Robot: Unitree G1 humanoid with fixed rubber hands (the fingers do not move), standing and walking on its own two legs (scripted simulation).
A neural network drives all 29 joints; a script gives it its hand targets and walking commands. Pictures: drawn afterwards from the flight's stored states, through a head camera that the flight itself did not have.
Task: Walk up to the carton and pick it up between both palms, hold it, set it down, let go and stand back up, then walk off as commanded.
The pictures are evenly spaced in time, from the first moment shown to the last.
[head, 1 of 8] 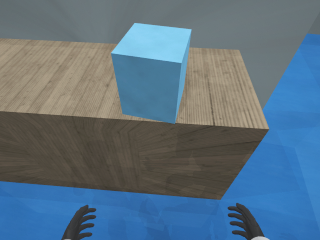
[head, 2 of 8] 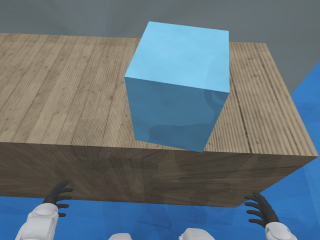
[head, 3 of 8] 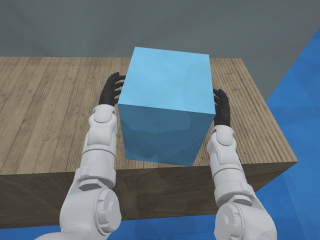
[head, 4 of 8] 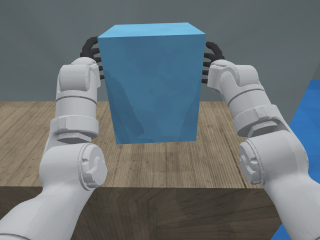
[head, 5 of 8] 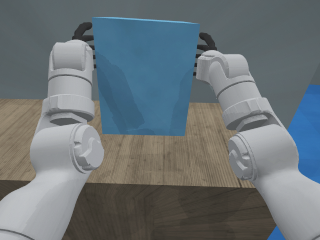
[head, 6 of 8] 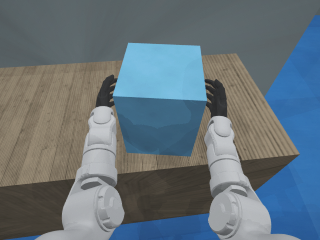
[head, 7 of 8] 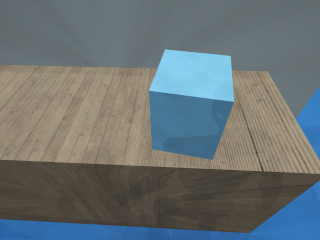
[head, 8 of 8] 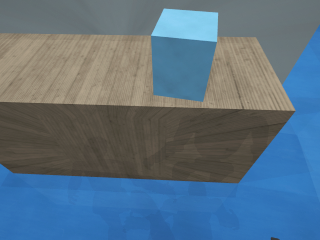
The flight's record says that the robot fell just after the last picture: no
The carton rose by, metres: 0.28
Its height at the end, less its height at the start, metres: +0.00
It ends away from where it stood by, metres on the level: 0.04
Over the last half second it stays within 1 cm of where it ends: yes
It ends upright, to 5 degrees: yes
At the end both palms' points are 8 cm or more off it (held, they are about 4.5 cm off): yes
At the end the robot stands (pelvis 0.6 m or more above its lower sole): yes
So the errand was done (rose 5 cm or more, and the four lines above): yes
